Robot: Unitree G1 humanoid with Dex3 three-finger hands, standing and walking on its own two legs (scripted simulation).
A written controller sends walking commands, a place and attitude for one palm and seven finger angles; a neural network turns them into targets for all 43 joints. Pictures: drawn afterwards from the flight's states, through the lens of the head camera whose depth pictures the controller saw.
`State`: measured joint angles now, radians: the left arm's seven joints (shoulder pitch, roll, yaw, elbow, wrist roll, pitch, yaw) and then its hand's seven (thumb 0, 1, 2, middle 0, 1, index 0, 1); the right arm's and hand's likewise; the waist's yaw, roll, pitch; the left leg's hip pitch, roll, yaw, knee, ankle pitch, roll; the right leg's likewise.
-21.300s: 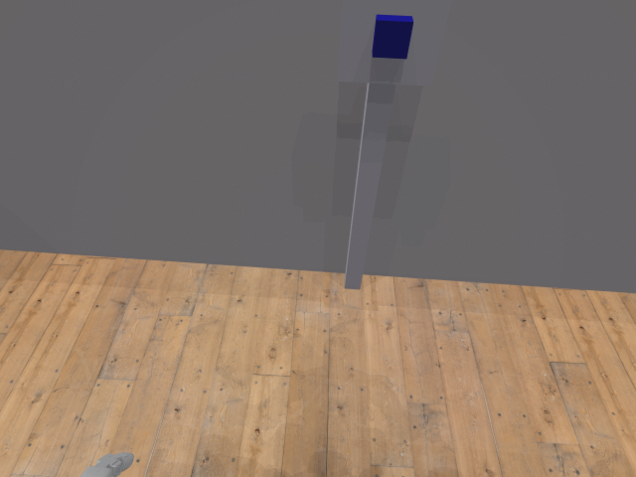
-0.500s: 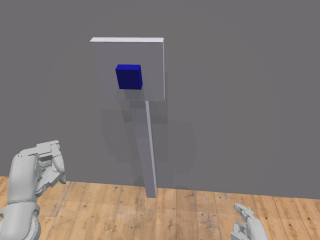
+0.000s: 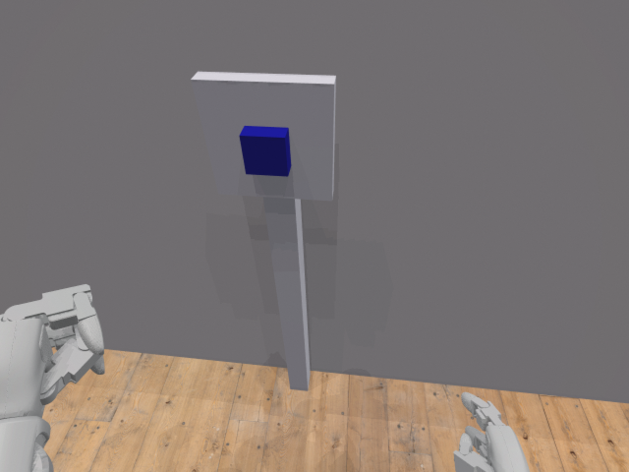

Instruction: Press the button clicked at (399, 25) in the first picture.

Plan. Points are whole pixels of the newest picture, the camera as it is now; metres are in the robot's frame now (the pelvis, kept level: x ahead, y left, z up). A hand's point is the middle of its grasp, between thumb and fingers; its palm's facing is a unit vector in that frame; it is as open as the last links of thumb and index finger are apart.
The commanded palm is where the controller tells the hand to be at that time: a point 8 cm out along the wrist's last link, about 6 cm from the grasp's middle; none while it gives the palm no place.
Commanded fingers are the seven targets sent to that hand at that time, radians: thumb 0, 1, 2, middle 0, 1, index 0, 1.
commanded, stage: step back with the hand held close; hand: left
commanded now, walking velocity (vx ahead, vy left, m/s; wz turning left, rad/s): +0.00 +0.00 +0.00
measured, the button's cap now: (267, 150) +0.52 +0.15 +0.17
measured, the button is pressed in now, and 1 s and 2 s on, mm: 0 0 0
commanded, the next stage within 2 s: stop stepping back and stand still in 1.16 s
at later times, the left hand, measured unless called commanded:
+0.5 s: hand (73, 371) +0.15 +0.25 +0.15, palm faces +0.30 -0.81 -0.51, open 3.1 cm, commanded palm +0.09 +0.29 +0.17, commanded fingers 0.00 0.90 0.90 -1.30 -1.50 -1.30 -1.50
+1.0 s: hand out of the picture +0.08 +0.28 +0.17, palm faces +0.39 -0.81 -0.44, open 3.1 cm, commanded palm +0.01 +0.31 +0.17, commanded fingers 0.00 0.90 0.90 -1.30 -1.50 -1.30 -1.50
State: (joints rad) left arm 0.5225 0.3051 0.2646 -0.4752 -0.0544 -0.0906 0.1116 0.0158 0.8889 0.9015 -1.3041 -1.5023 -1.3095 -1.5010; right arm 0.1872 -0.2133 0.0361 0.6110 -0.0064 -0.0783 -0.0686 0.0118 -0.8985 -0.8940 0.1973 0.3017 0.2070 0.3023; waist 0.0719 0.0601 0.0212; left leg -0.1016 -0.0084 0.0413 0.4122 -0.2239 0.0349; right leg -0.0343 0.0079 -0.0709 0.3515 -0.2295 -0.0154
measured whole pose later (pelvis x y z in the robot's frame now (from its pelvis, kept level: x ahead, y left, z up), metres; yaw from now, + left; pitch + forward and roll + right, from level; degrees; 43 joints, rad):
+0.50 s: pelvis -0.04 +0.01 -0.01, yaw -1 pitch +1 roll -1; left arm 0.65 0.42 0.37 -0.60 -0.06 -0.18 0.12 0.01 0.89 0.90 -1.30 -1.50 -1.31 -1.50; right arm 0.18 -0.23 -0.02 0.53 0.02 0.02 -0.07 0.01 -0.90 -0.89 0.20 0.30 0.21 0.30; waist 0.00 0.02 0.04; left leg -0.33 -0.01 0.06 0.50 -0.19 0.06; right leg -0.28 -0.01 -0.06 0.47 -0.21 0.00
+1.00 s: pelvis -0.11 +0.03 -0.01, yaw +1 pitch +4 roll -5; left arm 0.63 0.43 0.42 -0.65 -0.03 -0.26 0.16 0.01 0.89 0.90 -1.31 -1.50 -1.31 -1.50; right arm 0.25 -0.16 0.01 0.60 -0.01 -0.09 -0.05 0.01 -0.90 -0.89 0.20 0.30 0.21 0.30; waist -0.01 0.01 -0.02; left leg -0.46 0.01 -0.01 0.42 -0.02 0.08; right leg -0.33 0.07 -0.01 0.88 -0.48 0.00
